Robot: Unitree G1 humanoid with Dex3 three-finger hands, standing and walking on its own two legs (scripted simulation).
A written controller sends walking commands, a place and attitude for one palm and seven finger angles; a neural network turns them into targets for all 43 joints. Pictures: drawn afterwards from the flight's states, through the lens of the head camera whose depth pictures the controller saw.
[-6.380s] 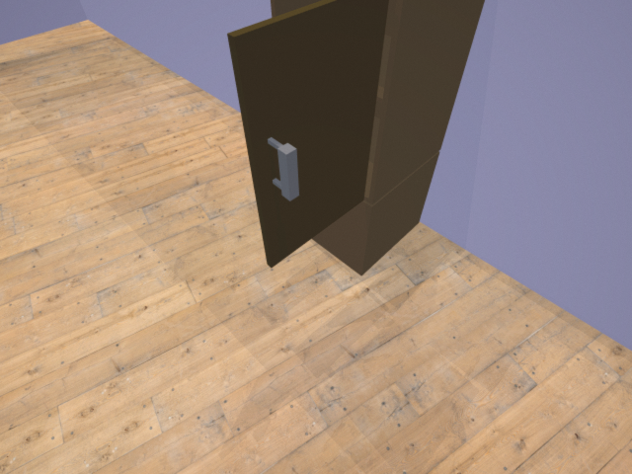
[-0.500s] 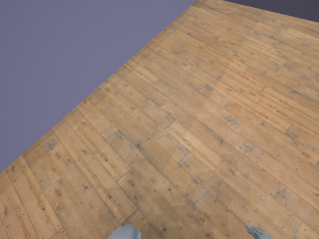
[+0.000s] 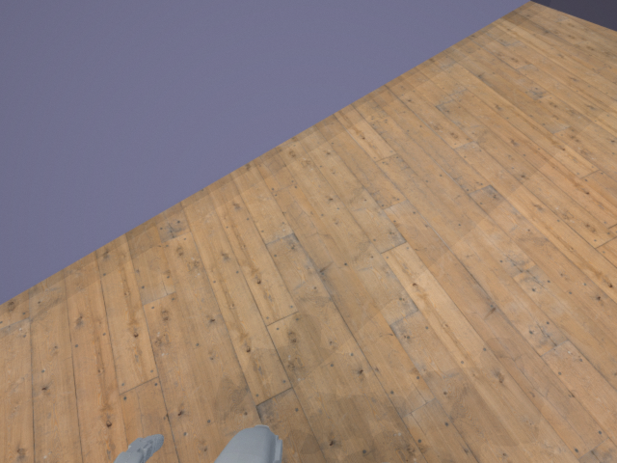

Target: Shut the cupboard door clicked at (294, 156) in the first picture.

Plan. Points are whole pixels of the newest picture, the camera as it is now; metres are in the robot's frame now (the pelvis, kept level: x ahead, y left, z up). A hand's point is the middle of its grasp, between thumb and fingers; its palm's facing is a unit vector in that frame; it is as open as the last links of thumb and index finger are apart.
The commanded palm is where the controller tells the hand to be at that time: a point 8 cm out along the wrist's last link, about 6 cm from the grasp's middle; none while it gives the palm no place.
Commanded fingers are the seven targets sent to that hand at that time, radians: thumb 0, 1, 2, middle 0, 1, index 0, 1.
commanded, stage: walk to a spot facing it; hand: left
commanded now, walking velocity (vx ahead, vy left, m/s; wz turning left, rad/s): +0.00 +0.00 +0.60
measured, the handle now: out of the picture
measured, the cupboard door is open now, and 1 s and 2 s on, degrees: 88 88 88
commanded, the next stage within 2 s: none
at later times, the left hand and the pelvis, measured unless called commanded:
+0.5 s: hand out of the picture +0.04 +0.20 -0.15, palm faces +0.31 -0.90 -0.30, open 7.4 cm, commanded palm none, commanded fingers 0.00 0.90 0.90 -0.20 -0.30 -0.20 -0.30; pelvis +0.01 -0.04 +0.00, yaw +19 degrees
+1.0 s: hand out of the picture -0.04 +0.19 -0.15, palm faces +0.59 -0.76 -0.27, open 7.4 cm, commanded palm none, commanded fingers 0.00 0.90 0.90 -0.20 -0.30 -0.20 -0.30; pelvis +0.01 -0.05 +0.00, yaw +36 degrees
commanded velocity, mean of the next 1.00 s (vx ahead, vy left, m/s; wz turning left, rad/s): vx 0.00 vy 0.00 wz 0.60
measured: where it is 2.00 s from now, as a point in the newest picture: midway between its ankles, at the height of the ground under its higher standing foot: outside the picture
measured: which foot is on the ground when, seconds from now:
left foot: up 0.00-0.14, down 0.16-0.42, up 0.44-0.72, down 0.74-1.00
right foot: down 0.00-0.16, up 0.18-0.40, down 0.42-0.74, up 0.76-1.00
